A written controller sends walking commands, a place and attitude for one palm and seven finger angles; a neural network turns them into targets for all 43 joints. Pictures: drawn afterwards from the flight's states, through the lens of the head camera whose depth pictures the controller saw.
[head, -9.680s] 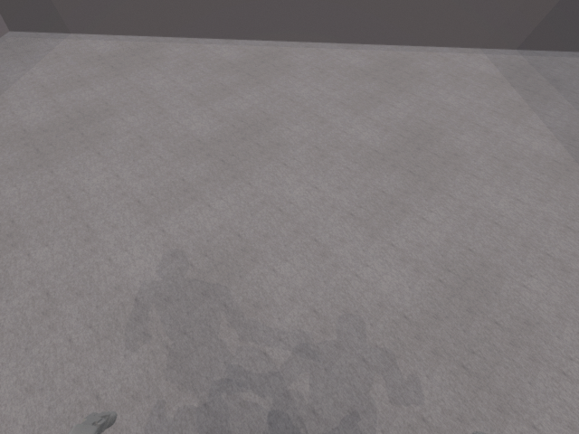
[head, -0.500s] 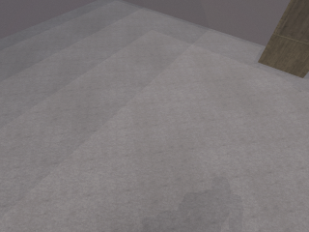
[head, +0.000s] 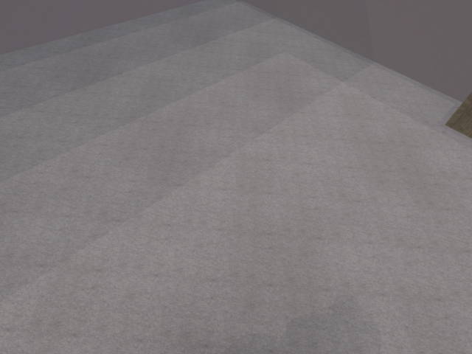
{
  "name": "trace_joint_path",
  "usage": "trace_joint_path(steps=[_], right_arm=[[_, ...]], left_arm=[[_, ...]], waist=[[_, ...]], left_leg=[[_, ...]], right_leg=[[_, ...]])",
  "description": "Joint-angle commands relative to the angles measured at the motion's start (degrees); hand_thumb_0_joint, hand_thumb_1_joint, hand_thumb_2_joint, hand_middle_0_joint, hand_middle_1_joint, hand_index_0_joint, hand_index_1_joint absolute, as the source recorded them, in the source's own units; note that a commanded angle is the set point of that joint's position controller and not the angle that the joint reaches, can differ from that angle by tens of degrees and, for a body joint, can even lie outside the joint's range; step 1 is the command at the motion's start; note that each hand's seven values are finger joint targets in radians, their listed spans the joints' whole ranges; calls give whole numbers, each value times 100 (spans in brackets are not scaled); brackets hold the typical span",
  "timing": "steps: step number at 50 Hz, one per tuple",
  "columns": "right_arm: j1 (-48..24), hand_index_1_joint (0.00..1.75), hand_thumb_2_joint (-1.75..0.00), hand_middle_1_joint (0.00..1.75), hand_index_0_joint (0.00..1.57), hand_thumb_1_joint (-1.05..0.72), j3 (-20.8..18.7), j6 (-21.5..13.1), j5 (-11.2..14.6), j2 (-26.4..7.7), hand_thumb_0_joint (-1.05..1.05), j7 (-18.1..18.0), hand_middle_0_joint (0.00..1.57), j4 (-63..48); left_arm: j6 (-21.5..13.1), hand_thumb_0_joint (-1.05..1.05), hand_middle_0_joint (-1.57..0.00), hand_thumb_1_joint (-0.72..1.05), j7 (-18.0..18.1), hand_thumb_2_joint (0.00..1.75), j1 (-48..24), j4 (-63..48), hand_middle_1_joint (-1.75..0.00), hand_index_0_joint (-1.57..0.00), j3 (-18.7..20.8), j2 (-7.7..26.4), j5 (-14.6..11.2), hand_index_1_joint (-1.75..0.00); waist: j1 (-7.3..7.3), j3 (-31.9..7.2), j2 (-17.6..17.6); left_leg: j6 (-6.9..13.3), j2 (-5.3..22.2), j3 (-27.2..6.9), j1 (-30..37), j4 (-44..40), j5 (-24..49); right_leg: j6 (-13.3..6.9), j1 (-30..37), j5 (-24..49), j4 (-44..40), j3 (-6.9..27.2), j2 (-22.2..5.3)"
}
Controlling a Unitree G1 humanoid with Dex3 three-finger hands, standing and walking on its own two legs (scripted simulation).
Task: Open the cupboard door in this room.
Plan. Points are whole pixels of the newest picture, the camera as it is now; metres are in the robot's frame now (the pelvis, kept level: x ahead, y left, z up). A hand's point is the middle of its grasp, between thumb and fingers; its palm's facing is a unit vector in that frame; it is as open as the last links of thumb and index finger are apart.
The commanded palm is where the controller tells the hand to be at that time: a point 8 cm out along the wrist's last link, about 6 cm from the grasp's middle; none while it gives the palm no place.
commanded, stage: turn or walk to find it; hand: left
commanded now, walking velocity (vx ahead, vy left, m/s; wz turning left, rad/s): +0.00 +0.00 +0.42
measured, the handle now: out of the picture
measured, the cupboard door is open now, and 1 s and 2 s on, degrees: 0 0 0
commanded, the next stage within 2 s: none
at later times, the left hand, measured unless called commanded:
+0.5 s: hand out of the picture -0.03 +0.16 -0.16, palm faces +0.23 -0.95 -0.23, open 7.4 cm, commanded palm none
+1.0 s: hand out of the picture -0.07 +0.23 -0.16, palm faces +0.41 -0.87 -0.26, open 7.4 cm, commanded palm none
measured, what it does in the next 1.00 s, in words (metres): steps on the spot, turning left: right foot, then left foot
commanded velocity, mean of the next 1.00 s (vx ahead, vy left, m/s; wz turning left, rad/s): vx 0.00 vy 0.00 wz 0.42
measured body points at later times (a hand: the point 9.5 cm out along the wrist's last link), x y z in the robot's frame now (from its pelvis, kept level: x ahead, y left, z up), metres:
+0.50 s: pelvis -0.04 -0.03 +0.00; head -0.01 -0.04 +0.45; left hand -0.04 +0.21 -0.14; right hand +0.05 -0.28 -0.15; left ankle -0.09 +0.10 -0.68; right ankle -0.03 -0.15 -0.74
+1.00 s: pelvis -0.07 +0.00 +0.01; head -0.04 +0.02 +0.45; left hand -0.09 +0.28 -0.14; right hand +0.08 -0.20 -0.14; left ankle -0.09 +0.09 -0.74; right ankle -0.04 -0.15 -0.68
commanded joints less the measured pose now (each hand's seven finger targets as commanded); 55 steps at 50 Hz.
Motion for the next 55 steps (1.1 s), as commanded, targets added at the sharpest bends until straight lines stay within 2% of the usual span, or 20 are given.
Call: trace_joint_path(steps=[1, 7, 9, 10, 11, 12, 14, 16, 25, 27, 29, 30, 31, 32, 33, 34, 38, 50, 54, 55], right_arm=[[209, 30, -90, 30, 20, -90, -277, -21, 3, -1251, 0, -82, 20, -279], [188, 30, -90, 30, 20, -90, -370, 64, -5, -1313, 0, -9, 20, -417], [141, 30, -90, 30, 20, -90, -380, 84, 49, -1163, 0, 26, 20, -489], [162, 30, -90, 30, 20, -90, -345, 94, 95, -873, 0, 60, 20, -562], [-7, 30, -90, 30, 20, -90, -295, 104, 70, -601, 0, 82, 20, -752], [-168, 30, -90, 30, 20, -90, -362, 160, 29, -864, 0, 91, 20, -777], [32, 30, -90, 30, 20, -90, -417, 262, 2, -873, 0, 126, 20, -555], [348, 30, -90, 30, 20, -90, -390, 265, 15, -786, 0, 178, 20, -399], [-152, 30, -90, 30, 20, -90, -216, 170, 80, -633, 0, 164, 20, -569], [-7, 30, -90, 30, 20, -90, -198, 110, 100, -644, 0, 143, 20, -570], [416, 30, -90, 30, 20, -90, -207, 47, 87, -746, 0, 137, 20, -450], [681, 30, -90, 30, 20, -90, -262, -20, 74, -1031, 0, 143, 20, -413], [852, 30, -90, 30, 20, -90, -386, -60, 40, -1595, 0, 114, 20, -433], [1168, 30, -90, 30, 20, -90, -441, 3, 48, -1820, 0, 64, 20, -345], [1077, 30, -90, 30, 20, -90, -398, 6, 20, -1649, 0, 12, 20, -294], [816, 30, -90, 30, 20, -90, -354, -12, 10, -1497, 0, -36, 20, -363], [364, 30, -90, 30, 20, -90, -270, -54, 29, -1256, 0, -52, 20, -564], [570, 30, -90, 30, 20, -90, -380, 31, -23, -1316, 0, -2, 20, -602], [379, 30, -90, 30, 20, -90, -402, 56, 30, -1255, 0, 33, 20, -675], [405, 30, -90, 30, 20, -90, -386, 51, 77, -1051, 0, 62, 20, -702]], left_arm=[[-144, 0, -20, 90, -17, 90, -40, -535, -30, -20, 100, 323, -9, -30], [-189, 0, -20, 90, -1, 90, 220, -623, -30, -20, 117, 325, -49, -30], [-250, 0, -20, 90, 33, 90, 558, -563, -30, -20, 161, 486, -34, -30], [-289, 0, -20, 90, 65, 90, 617, -605, -30, -20, 238, 872, 43, -30], [-298, 0, -20, 90, 81, 90, 512, -717, -30, -20, 344, 1353, 95, -30], [-265, 0, -20, 90, 89, 90, 399, -843, -30, -20, 307, 1353, 47, -30], [-286, 0, -20, 90, 94, 90, -231, -985, -30, -20, 293, 1043, 32, -30], [-310, 0, -20, 90, 79, 90, -488, -1078, -30, -20, 203, 833, 28, -30], [-314, 0, -20, 90, 75, 90, 265, -864, -30, -20, 287, 1194, 98, -30], [-297, 0, -20, 90, 72, 90, 208, -836, -30, -20, 329, 1251, 96, -30], [-257, 0, -20, 90, 56, 90, 33, -842, -30, -20, 330, 1252, 28, -30], [-218, 0, -20, 90, 43, 90, 54, -905, -30, -20, 304, 1060, -28, -30], [-184, 0, -20, 90, 9, 90, 71, -1086, -30, -20, 210, 672, -58, -30], [-121, 0, -20, 90, 43, 90, -289, -1209, -30, -20, 135, 560, -18, -30], [-62, 0, -20, 90, 53, 90, -447, -1163, -30, -20, 162, 618, -2, -30], [-40, 0, -20, 90, 43, 90, -547, -1105, -30, -20, 182, 605, -6, -30], [-79, 0, -20, 90, -58, 90, -337, -893, -30, -20, 213, 648, 7, -30], [-112, 0, -20, 90, 11, 90, -652, -1165, -30, -20, 139, 488, -51, -30], [-217, 0, -20, 90, 38, 90, -31, -1034, -30, -20, 179, 605, -73, -30], [-276, 0, -20, 90, 61, 90, 142, -1016, -30, -20, 224, 862, -24, -30]], waist=[[-235, -407, 1194], [-150, -755, 1027], [28, -804, 671], [81, -757, -351], [166, -476, -1663], [194, -377, -1189], [-121, 64, -1029], [-334, 59, -645], [128, -332, -902], [66, -469, -937], [-178, -680, -599], [-329, -906, 225], [-384, -921, 1954], [-591, -891, 1996], [-540, -762, 1576], [-471, -590, 1827], [-229, -529, 1029], [-364, -625, 1052], [-44, -836, 836], [13, -917, 252]], left_leg=[[926, 1364, -1516, 547, -1170, 2038], [763, 1082, -1671, 219, -980, 1521], [432, 711, -1476, -484, -517, 875], [85, 176, -932, -1326, 286, 20], [-223, -447, -240, -2008, 1540, -1416], [-182, -237, -503, -1803, 2616, -1707], [-192, -73, -610, -1824, 3638, -1160], [-284, 8, -384, -1767, 3882, -731], [-424, 92, 203, -1190, 1773, -1210], [-377, 80, 339, -794, 1003, -1069], [-319, 47, 403, 71, -258, 60], [-182, 425, -106, 894, -863, 1086], [385, 1824, -1956, 1679, -1016, 3066], [906, 2292, -2175, 1321, -1040, 3974], [965, 2112, -1834, 1068, -1083, 3456], [917, 1824, -1743, 828, -1155, 3033], [723, 1234, -1173, 820, -1170, 2575], [945, 1201, -1969, 582, -1044, 2272], [569, 770, -1913, -279, -510, 1731], [254, 394, -1561, -852, -50, 900]], right_leg=[[67, -637, 42, 256, 299, 22], [78, 300, 727, -1331, 177, 273], [57, 1300, 1592, -2692, 224, 120], [-188, 1797, 1281, -3219, 1063, -759], [-781, 1624, 1592, -3546, 2302, -1966], [-1109, 820, 1636, -3603, 2234, -2275], [-940, 237, 1312, -3626, 1626, -1724], [-784, 360, 2189, -3283, 861, -1359], [-1045, 1378, 3912, -2700, 421, -1596], [-984, 1414, 4151, -2394, 337, -1644], [-588, 1137, 3812, -1803, -49, -1435], [-276, 523, 3015, -1040, -307, -1160], [167, -1038, 221, 61, -468, -384], [177, -1136, -938, 839, 10, -185], [122, -1111, -643, 1217, 318, -273], [139, -1216, -297, 1377, 435, -284], [202, -1233, 623, 1575, 450, -142], [193, -412, 307, -465, 450, 161], [116, 1113, 1646, -2455, 320, 228], [-1, 1751, 1855, -3021, 760, -294]])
